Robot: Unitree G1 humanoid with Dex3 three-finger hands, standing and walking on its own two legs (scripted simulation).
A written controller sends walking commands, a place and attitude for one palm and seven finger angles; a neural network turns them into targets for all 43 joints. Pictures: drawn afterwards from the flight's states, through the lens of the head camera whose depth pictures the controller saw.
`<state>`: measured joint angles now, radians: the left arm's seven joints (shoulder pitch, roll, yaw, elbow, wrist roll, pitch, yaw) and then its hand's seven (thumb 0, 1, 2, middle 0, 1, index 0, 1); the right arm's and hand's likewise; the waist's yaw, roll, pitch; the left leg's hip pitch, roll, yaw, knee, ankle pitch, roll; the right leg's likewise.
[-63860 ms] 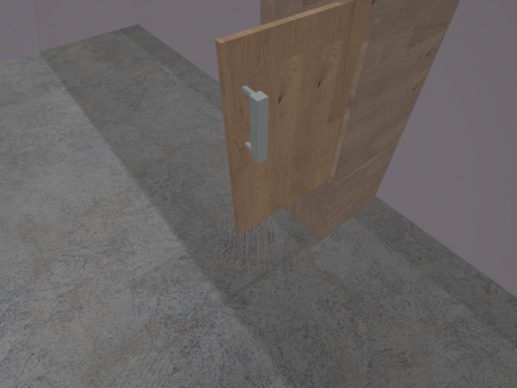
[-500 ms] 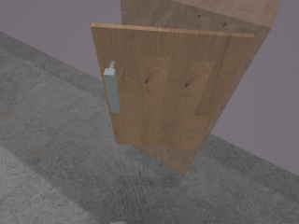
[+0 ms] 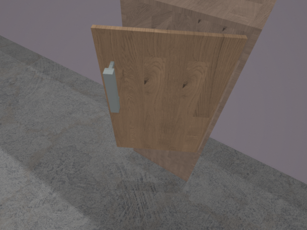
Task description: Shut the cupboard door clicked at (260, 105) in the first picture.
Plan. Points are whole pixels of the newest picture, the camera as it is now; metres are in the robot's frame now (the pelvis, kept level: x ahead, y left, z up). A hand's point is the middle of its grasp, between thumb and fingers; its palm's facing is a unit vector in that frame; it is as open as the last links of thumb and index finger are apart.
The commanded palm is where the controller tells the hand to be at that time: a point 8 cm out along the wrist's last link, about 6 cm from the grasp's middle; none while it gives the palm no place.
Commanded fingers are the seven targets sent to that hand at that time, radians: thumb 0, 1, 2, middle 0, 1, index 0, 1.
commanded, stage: come to a stop and stand still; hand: left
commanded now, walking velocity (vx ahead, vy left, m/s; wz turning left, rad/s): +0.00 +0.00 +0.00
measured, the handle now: (113, 87) +0.50 +0.17 +0.08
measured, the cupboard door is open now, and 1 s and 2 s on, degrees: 28 28 28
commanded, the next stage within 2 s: look again from close up in 0.40 s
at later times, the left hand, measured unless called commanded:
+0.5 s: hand out of the picture -0.02 +0.17 -0.18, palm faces +0.00 -0.99 -0.14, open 7.3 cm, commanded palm none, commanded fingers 0.00 0.90 0.90 -0.20 -0.30 -0.20 -0.30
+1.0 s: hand out of the picture +0.04 +0.18 -0.16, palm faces -0.01 -0.96 -0.27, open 7.3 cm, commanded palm none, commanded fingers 0.00 0.90 0.90 -0.20 -0.30 -0.20 -0.30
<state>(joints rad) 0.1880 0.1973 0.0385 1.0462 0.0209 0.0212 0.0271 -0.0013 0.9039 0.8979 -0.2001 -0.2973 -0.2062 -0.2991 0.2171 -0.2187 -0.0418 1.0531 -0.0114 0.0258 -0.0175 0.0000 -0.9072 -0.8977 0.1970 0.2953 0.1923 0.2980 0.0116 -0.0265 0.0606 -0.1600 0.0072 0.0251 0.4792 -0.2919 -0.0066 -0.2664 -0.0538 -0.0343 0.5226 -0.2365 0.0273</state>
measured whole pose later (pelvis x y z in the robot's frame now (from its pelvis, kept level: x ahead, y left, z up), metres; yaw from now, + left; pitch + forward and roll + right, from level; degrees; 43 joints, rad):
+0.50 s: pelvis +0.00 +0.01 +0.01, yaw -2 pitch -2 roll +0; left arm 0.30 0.13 0.01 1.17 0.02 0.01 0.03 0.00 0.91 0.90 -0.20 -0.30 -0.20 -0.30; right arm 0.32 -0.12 -0.01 1.13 -0.01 -0.01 -0.03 0.00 -0.91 -0.90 0.20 0.30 0.20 0.30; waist 0.01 -0.03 0.05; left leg -0.09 0.01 0.06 0.39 -0.27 0.01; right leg -0.19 -0.05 0.00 0.40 -0.17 0.04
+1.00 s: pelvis +0.01 -0.01 +0.00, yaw -1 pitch -2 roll +1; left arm 0.24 0.17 0.00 1.10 0.02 -0.02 0.02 0.00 0.91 0.90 -0.20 -0.30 -0.20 -0.30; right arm 0.28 -0.19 0.00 1.06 -0.02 -0.03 -0.02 0.00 -0.91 -0.90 0.20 0.30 0.19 0.30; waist 0.00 0.05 0.04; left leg -0.12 0.01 0.05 0.45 -0.31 -0.02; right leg -0.25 -0.04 -0.01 0.53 -0.25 0.01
